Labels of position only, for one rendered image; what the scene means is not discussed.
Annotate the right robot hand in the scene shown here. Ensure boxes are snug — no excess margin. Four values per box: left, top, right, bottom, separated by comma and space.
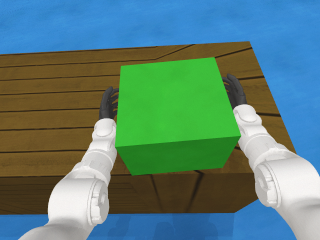
221, 73, 248, 110

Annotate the left robot upper arm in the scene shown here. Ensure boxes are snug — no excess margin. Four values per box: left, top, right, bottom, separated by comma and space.
18, 178, 109, 240

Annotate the left robot hand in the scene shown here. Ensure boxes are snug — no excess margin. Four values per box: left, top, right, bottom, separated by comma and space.
99, 86, 119, 120

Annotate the pedestal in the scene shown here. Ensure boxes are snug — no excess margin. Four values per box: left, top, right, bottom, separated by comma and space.
0, 41, 297, 215

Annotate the right robot upper arm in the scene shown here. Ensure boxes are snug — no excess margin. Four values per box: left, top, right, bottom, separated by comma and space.
254, 157, 320, 240

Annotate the carton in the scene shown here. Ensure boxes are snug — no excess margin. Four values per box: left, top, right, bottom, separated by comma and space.
115, 57, 241, 176

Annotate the left robot forearm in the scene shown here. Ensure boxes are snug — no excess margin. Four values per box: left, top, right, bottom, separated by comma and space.
48, 118, 117, 219

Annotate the right robot forearm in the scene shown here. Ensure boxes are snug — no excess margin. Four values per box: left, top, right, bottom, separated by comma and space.
233, 104, 320, 181

